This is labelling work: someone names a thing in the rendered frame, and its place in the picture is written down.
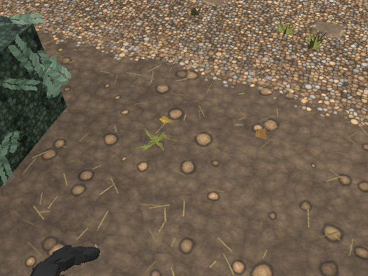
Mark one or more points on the left robot hand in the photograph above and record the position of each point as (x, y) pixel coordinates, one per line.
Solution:
(63, 259)

